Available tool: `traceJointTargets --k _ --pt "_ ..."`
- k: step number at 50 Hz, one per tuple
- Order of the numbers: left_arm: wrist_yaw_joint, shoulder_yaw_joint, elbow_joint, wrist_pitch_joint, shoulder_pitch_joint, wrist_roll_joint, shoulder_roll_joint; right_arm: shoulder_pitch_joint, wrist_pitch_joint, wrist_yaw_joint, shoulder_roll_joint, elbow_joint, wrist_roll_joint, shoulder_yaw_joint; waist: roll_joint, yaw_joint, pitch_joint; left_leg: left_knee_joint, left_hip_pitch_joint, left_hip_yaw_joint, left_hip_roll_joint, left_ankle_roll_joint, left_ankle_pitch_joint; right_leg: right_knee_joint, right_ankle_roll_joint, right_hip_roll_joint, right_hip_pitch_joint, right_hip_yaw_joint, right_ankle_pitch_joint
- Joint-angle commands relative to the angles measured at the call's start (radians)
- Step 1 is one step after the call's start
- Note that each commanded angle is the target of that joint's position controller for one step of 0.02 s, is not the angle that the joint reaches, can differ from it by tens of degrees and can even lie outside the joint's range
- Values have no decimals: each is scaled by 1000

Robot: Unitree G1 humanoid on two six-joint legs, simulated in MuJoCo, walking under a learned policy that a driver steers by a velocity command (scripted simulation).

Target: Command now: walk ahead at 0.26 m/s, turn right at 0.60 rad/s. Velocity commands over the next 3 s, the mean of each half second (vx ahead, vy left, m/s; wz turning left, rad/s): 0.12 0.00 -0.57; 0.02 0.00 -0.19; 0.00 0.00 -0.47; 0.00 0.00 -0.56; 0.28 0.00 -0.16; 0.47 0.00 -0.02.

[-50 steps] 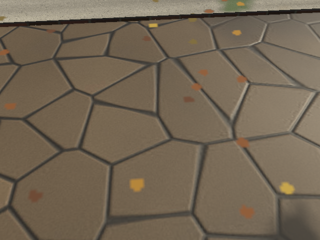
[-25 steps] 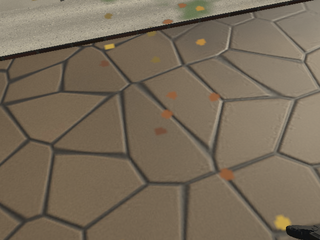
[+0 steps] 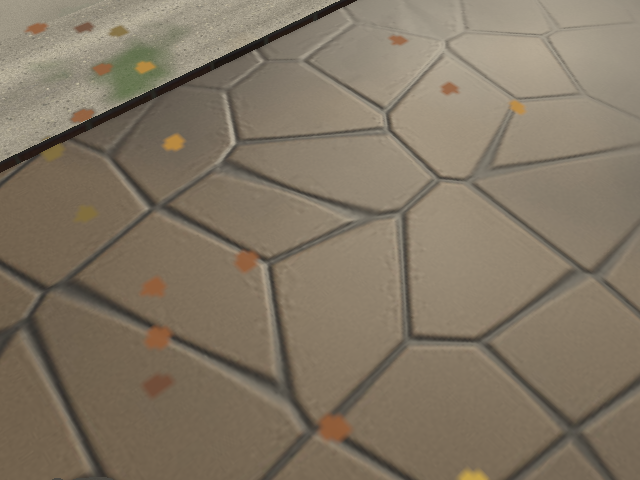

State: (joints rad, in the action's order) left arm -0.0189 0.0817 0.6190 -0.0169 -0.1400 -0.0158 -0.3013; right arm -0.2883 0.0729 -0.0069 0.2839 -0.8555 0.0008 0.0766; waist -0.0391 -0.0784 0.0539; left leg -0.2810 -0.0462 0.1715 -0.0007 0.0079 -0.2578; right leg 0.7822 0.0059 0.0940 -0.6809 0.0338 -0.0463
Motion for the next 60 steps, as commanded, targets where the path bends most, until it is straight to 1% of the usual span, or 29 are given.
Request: traceJointTargets --k 1,3,5,6,7,8,9,11,15,20,25,27,28,29,30,31,32,34,37,39,41,43,44,46,50,55,58,59,60 --pt "-26 6 -86 -8 51 0 -31 72 -2 -12 184 72 -19 38 136 26 -45 4 -6 -34 -237 123 621 -120 -17 -36 124 -64 51" --pt "-35 24 -96 -3 26 6 -69 85 -13 -16 209 77 -37 48 151 57 -69 -89 38 -28 -256 106 731 -165 -53 -69 181 -85 -39" --pt "-31 61 -55 -1 -144 11 -133 110 -23 -21 203 90 -52 49 120 155 -149 -341 16 6 -219 64 782 -285 -107 -136 396 -113 9" --pt "-9 85 -38 2 -238 12 -198 66 -19 -16 168 96 -29 36 16 193 -209 -586 -143 22 -158 4 541 -325 -157 -87 616 -16 291" --pt "15 88 -59 7 -215 18 -293 -7 -15 -4 38 130 49 -5 -269 87 -283 -943 -488 3 -15 -61 -416 -207 -290 170 883 337 833" --pt "2 72 -109 -6 -192 33 -276 -54 -7 9 103 132 22 -10 -214 109 -521 -1145 -589 -231 44 -72 -494 -309 -462 314 978 656 635" --pt "-8 59 -118 -10 -149 26 -215 48 -11 13 175 140 -14 9 -74 146 -449 -1148 -636 -274 0 -59 -376 -358 -416 250 905 549 478" --pt "0 40 -107 -6 -68 -2 -157 112 -27 -6 156 147 0 5 25 100 -255 -1008 -642 -263 -58 -58 -235 -395 -312 147 669 393 282" --pt "20 41 -115 9 -4 26 -167 83 -59 -18 131 143 10 2 -34 39 -206 -806 -470 -237 -34 -74 -167 -442 -284 74 413 311 283" --pt "47 44 -108 31 3 15 -173 132 -74 -21 107 156 7 -7 -64 60 -218 -620 -426 -253 -10 -92 -62 -448 -249 38 375 331 4" --pt "37 27 -91 44 -19 24 -139 160 -64 -7 101 180 2 -9 -113 95 -186 -455 -342 -229 -9 -66 -72 -416 -224 42 374 380 -119" --pt "35 14 -84 50 -12 18 -120 119 -54 6 86 175 6 -8 -112 65 -176 -257 -231 -200 -1 -30 24 -370 -187 20 360 378 -123" --pt "36 6 -68 49 -52 16 -97 109 -50 9 101 178 20 -5 -83 65 -164 -158 -160 -230 -41 -1 97 -335 -140 -16 328 354 -171" --pt "38 -7 -64 45 -95 28 -53 100 -50 7 168 192 43 5 83 96 -168 -79 -101 -408 -224 63 193 -170 -71 -110 261 250 -338" --pt "38 4 -88 36 -85 18 -77 133 -53 7 192 178 60 10 307 132 -101 -21 -203 -587 -350 208 249 -96 -24 -202 204 103 -473" --pt "41 20 -84 30 -43 30 -140 173 -46 4 147 206 57 -1 268 94 -90 5 -249 -616 -366 253 230 49 12 -158 230 119 -505" --pt "41 33 -74 32 -27 20 -162 179 -42 -1 142 206 42 0 229 87 -86 -10 -227 -573 -332 239 230 135 27 -160 213 115 -486" --pt "46 30 -44 50 -53 22 -124 188 -40 -7 142 201 11 0 184 92 -83 -47 -174 -492 -284 204 295 212 61 -139 184 116 -451" --pt "39 -6 -27 52 -49 16 -23 187 -56 -2 105 189 6 -10 197 89 -104 -98 -141 -354 -192 164 434 26 82 -109 281 39 -421" --pt "36 -10 -24 47 -22 7 -16 137 -68 0 110 173 4 -8 234 59 -131 -128 -91 -348 -185 170 479 -143 83 -108 348 7 -362" --pt "32 -7 4 46 -56 7 -29 120 -73 2 108 163 -9 -11 226 78 -135 -152 -98 -343 -169 143 436 -398 59 -116 466 -14 -142" --pt "40 3 -6 48 -52 25 -108 78 -50 11 88 160 8 -21 118 51 -164 -171 -192 -323 -140 57 281 -387 8 -15 617 96 131" --pt "41 15 16 51 -42 27 -146 41 -36 20 77 160 19 -24 -26 4 -172 -160 -209 -241 -67 11 156 -308 -40 -5 596 103 98" --pt "30 6 6 50 -23 28 -95 145 -35 13 108 169 24 -15 -29 57 -122 -224 -163 -171 -30 -39 67 -344 -66 -14 459 137 -54" --pt "38 17 -13 39 -11 14 -135 135 -61 -19 104 185 18 -2 -82 54 -60 -290 -182 -132 -18 -35 74 -355 -89 -1 365 220 -25" --pt "50 26 -46 48 -26 11 -142 122 -66 -20 98 210 13 17 -71 59 -77 -309 -161 -126 -20 -14 59 -322 -104 -17 302 282 -56" --pt "54 22 -79 54 -8 2 -107 51 -69 -16 140 207 17 39 85 33 -95 -185 -81 -220 -146 58 39 -152 -37 -99 181 167 -147" --pt "53 19 -97 54 -6 -3 -85 12 -71 -18 180 198 22 49 224 27 -109 -76 -51 -370 -292 143 76 -2 0 -146 123 76 -235" --pt "48 26 -106 55 -6 2 -93 41 -68 -26 185 212 26 47 322 30 -113 -18 -61 -506 -451 252 199 221 28 -130 68 19 -544"
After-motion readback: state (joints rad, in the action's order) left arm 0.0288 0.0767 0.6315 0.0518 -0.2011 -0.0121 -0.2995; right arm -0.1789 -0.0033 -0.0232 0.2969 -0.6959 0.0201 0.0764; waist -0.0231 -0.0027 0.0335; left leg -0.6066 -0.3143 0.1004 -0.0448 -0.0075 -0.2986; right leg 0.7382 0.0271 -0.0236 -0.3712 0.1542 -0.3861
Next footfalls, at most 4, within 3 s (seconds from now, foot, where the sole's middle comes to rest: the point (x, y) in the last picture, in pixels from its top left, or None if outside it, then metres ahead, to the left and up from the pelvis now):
0.12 right None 0.22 -0.13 -0.78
0.56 left None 0.24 0.10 -0.78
0.84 right None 0.13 -0.15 -0.78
1.42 right None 0.09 -0.13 -0.78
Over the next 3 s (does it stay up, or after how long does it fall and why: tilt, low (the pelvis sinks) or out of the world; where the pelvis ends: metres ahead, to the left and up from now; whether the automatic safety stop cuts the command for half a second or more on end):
stays up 0.35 -0.30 0.00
